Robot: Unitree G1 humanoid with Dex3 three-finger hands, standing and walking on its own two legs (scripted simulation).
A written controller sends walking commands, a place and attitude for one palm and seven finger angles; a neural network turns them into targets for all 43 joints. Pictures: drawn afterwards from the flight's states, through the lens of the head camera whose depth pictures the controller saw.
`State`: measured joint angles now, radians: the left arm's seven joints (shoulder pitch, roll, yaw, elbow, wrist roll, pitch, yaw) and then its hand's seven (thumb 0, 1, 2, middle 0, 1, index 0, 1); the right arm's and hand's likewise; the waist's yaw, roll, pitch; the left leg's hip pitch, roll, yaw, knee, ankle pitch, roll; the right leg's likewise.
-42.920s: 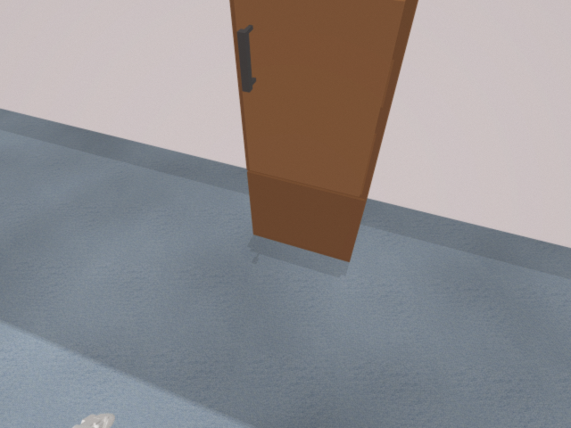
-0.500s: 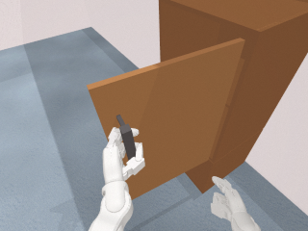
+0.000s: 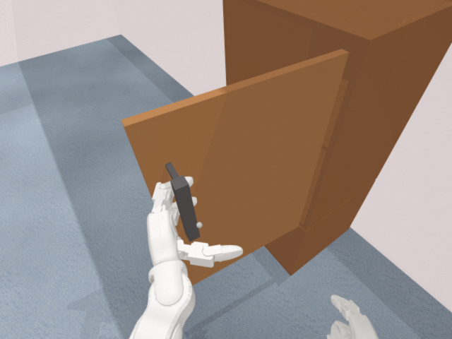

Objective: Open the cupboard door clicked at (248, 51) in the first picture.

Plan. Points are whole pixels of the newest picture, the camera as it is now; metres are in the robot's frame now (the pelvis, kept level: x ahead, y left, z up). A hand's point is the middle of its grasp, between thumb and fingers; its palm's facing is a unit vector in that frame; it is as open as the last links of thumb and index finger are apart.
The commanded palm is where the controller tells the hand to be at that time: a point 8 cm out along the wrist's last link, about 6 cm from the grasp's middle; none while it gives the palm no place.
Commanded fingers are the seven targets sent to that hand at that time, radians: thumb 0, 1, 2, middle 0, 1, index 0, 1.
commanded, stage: open thumb and fingers to let go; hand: left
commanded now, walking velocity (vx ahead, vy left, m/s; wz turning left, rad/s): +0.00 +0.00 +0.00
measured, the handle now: (182, 203) +0.33 +0.10 +0.09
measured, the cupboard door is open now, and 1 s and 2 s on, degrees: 84 85 85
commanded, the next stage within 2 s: slide the hand sideways off the handle in 0.20 s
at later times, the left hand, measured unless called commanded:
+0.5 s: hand (189, 241) +0.25 +0.08 +0.09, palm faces -0.15 -0.99 -0.06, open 16.2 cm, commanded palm +0.23 +0.10 +0.09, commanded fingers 0.00 -0.50 0.30 -0.15 -0.30 -0.15 -0.30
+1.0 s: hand (173, 258) +0.23 +0.10 +0.08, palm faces -0.12 -0.99 -0.01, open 16.3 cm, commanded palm +0.19 +0.15 +0.09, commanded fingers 0.00 -0.50 0.30 -0.15 -0.30 -0.15 -0.30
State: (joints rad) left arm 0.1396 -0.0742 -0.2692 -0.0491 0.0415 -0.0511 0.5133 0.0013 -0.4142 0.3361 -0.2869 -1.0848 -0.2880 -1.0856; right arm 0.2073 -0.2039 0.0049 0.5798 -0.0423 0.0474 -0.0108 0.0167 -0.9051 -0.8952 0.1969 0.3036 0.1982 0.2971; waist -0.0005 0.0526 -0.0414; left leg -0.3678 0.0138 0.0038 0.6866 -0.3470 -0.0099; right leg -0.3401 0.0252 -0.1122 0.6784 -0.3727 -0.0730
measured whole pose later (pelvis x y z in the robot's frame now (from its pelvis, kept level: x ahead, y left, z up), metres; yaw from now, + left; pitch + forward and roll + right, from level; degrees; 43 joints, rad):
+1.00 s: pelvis +0.01 +0.02 -0.01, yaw -2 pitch +3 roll +0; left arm 0.39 0.11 -0.20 -0.29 -0.07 -0.09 0.01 -0.01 -0.50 0.30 -0.15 -0.30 -0.17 -0.31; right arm 0.24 -0.21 0.05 0.46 0.01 -0.06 0.00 0.02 -0.90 -0.90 0.20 0.30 0.20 0.30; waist 0.01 0.04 -0.05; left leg -0.41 0.00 0.04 0.75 -0.39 0.02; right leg -0.39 0.01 -0.07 0.74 -0.41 -0.04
